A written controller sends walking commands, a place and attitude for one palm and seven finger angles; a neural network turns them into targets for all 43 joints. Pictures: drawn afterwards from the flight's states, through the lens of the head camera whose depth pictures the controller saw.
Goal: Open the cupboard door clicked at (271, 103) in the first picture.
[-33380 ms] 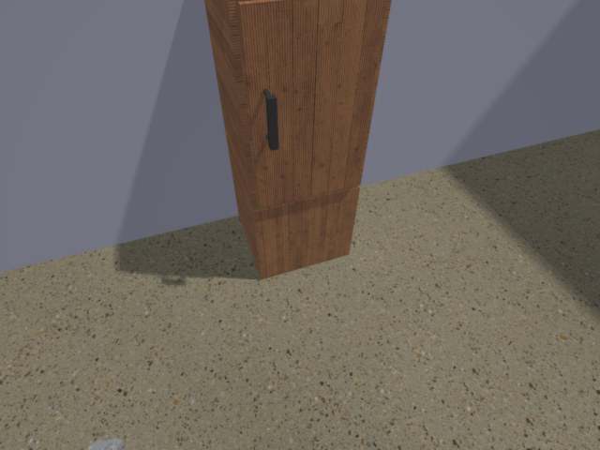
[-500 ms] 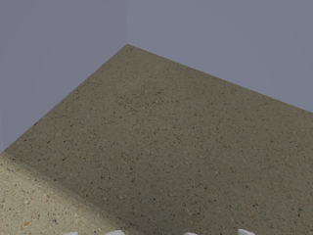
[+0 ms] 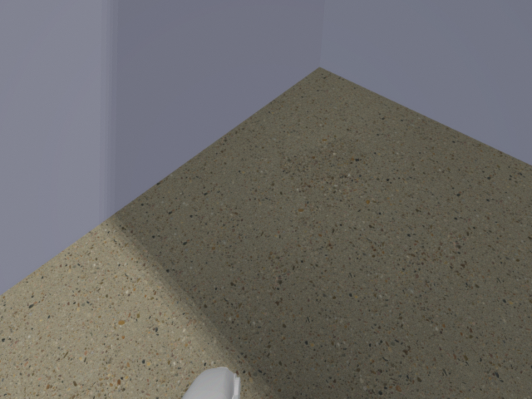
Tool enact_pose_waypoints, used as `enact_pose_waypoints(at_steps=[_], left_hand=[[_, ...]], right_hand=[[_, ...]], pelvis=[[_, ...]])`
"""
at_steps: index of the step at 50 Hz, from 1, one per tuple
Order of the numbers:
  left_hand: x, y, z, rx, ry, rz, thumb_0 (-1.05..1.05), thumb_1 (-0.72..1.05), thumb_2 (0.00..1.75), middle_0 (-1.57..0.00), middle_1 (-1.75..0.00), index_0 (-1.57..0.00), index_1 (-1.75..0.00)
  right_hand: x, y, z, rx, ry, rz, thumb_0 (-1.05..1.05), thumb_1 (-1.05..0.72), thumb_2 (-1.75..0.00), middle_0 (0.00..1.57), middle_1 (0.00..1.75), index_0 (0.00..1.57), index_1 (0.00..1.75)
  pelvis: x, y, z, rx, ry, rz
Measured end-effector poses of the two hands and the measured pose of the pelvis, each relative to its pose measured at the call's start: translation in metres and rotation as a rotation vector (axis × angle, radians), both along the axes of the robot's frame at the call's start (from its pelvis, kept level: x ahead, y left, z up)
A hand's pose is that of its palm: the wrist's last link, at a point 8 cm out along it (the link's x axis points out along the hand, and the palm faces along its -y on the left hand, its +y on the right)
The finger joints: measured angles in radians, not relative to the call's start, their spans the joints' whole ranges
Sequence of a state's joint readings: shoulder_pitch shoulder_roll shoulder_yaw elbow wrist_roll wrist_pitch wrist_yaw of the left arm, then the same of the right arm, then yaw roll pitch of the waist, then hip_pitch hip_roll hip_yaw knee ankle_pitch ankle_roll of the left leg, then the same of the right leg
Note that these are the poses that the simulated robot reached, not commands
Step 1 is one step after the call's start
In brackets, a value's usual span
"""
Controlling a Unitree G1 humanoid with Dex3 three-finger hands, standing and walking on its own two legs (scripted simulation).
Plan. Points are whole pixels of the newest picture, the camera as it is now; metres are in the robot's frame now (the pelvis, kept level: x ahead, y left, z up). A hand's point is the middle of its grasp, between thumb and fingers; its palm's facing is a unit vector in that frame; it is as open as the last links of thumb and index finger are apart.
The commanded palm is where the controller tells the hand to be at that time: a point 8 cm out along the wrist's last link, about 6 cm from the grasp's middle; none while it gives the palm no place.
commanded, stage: turn to face it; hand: left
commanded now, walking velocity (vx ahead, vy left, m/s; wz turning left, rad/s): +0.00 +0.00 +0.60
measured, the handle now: out of the picture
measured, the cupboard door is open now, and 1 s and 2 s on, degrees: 43 43 43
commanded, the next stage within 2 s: none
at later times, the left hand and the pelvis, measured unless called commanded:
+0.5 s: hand out of the picture +0.05 +0.25 -0.16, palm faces +0.30 -0.92 -0.26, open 7.4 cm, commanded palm none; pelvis +0.01 +0.02 +0.00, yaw +16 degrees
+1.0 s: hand out of the picture -0.03 +0.18 -0.17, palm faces +0.58 -0.78 -0.24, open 7.3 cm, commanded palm none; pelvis +0.03 -0.02 -0.01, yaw +36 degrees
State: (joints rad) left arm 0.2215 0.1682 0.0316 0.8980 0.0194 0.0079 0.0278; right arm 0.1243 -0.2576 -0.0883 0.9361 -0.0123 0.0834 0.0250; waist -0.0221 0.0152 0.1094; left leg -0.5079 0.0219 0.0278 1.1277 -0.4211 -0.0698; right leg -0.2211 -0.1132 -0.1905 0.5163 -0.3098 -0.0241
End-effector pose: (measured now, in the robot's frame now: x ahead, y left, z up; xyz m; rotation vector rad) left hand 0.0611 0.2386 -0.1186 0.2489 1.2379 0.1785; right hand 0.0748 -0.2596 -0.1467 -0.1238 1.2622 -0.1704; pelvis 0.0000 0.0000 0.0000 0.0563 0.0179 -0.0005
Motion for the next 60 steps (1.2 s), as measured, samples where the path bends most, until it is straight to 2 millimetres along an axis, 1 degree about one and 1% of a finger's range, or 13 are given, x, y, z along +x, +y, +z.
enact_pose_waypoints(at_steps=[6,11,13,18,24,30,34,40,45,48,52,55,60], left_hand=[[-0.035,0.005,-0.015,-0.034,0.025,0.121,0.0,0.92,0.9,-0.21,-0.3,-0.21,-0.3],[-0.067,0.026,-0.041,-0.065,0.06,0.217,0.0,0.91,0.9,-0.21,-0.3,-0.21,-0.3],[-0.074,0.036,-0.047,-0.067,0.084,0.245,0.0,0.91,0.9,-0.21,-0.3,-0.2,-0.3],[-0.062,0.052,-0.036,-0.054,0.044,0.282,0.01,0.91,0.9,-0.2,-0.3,-0.2,-0.3],[-0.036,0.058,-0.015,-0.024,-0.062,0.296,0.01,0.91,0.9,-0.2,-0.3,-0.2,-0.3],[-0.016,0.042,-0.005,0.013,-0.116,0.307,0.0,0.91,0.9,-0.2,-0.3,-0.2,-0.3],[-0.017,0.022,-0.002,0.047,-0.143,0.33,0.0,0.91,0.9,-0.2,-0.3,-0.2,-0.3],[-0.049,-0.01,0.003,0.018,-0.082,0.422,0.0,0.9,0.9,-0.21,-0.3,-0.2,-0.3],[-0.082,-0.026,-0.005,-0.018,-0.051,0.529,0.0,0.91,0.9,-0.21,-0.3,-0.2,-0.3],[-0.108,-0.028,-0.014,-0.032,-0.029,0.595,0.0,0.91,0.9,-0.21,-0.3,-0.21,-0.3],[-0.149,-0.023,-0.034,-0.057,0.013,0.683,0.0,0.91,0.9,-0.21,-0.3,-0.21,-0.3],[-0.174,-0.015,-0.048,-0.07,0.061,0.737,0.0,0.91,0.9,-0.21,-0.3,-0.2,-0.3],[-0.18,0.001,-0.037,-0.06,0.053,0.783,0.01,0.91,0.9,-0.2,-0.3,-0.2,-0.3]], right_hand=[[0.047,0.013,0.007,-0.027,-0.028,0.132,0.01,-0.91,-0.89,0.2,0.3,0.19,0.3],[0.092,0.041,0.011,-0.064,-0.12,0.241,0.01,-0.91,-0.89,0.2,0.3,0.2,0.3],[0.101,0.051,0.014,-0.075,-0.152,0.271,0.01,-0.91,-0.89,0.2,0.3,0.2,0.3],[0.096,0.061,0.025,-0.095,-0.133,0.309,0.0,-0.9,-0.89,0.2,0.3,0.2,0.3],[0.08,0.057,0.022,-0.079,-0.058,0.332,0.0,-0.9,-0.89,0.2,0.3,0.2,0.3],[0.073,0.036,0.006,-0.051,0.013,0.341,0.0,-0.9,-0.89,0.21,0.3,0.2,0.3],[0.083,0.018,-0.012,-0.033,0.046,0.356,0.01,-0.9,-0.89,0.21,0.3,0.2,0.3],[0.112,0.015,-0.005,-0.028,0.053,0.428,0.01,-0.91,-0.89,0.2,0.3,0.2,0.3],[0.144,0.034,0.005,-0.04,0.033,0.526,0.01,-0.91,-0.89,0.2,0.3,0.2,0.3],[0.166,0.057,0.008,-0.051,0.002,0.602,0.01,-0.91,-0.89,0.2,0.3,0.19,0.3],[0.194,0.1,0.013,-0.063,-0.083,0.701,0.01,-0.91,-0.89,0.2,0.3,0.19,0.3],[0.207,0.128,0.016,-0.067,-0.158,0.758,0.01,-0.91,-0.89,0.2,0.3,0.2,0.3],[0.203,0.147,0.028,-0.08,-0.162,0.812,0.0,-0.9,-0.89,0.2,0.3,0.2,0.3]], pelvis=[[0.003,0.002,-0.004,-0.014,-0.005,0.088],[0.006,0.017,-0.019,-0.041,-0.008,0.156],[0.005,0.022,-0.022,-0.038,-0.012,0.175],[0.005,0.026,-0.011,-0.063,-0.012,0.222],[0.009,0.02,-0.003,-0.072,-0.004,0.274],[0.017,-0.001,-0.006,-0.065,0.006,0.338],[0.023,-0.019,-0.014,-0.045,0.006,0.385],[0.03,-0.027,-0.003,-0.018,-0.011,0.476],[0.033,-0.027,-0.001,-0.011,-0.016,0.553],[0.032,-0.022,-0.004,-0.018,-0.021,0.596],[0.027,-0.008,-0.015,-0.035,-0.024,0.65],[0.023,0.001,-0.023,-0.044,-0.021,0.68],[0.021,0.008,-0.012,-0.068,-0.019,0.724]])
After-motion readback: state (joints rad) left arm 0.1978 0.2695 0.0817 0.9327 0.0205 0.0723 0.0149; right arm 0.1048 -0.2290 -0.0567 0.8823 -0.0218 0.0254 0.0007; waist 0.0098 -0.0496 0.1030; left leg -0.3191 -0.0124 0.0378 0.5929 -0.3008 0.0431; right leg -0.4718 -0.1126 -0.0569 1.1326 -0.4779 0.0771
